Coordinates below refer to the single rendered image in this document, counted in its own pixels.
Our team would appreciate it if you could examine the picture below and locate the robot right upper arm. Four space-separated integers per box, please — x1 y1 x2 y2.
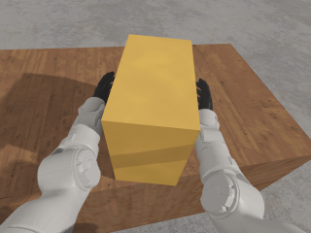
200 173 306 233

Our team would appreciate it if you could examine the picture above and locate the robot left hand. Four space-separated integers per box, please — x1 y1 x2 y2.
92 71 115 106

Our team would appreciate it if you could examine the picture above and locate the pedestal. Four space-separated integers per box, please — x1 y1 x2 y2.
0 44 311 233

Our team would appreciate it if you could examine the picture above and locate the robot left upper arm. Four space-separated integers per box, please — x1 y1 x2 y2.
0 148 101 233

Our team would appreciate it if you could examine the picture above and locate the robot left forearm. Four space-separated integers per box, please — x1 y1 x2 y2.
37 97 106 190

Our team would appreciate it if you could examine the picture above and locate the robot right hand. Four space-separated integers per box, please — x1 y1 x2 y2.
195 78 213 111

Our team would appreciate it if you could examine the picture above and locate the robot right forearm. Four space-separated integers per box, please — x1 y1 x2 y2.
194 109 251 185

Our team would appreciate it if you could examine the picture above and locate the carton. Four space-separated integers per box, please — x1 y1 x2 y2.
101 34 201 186

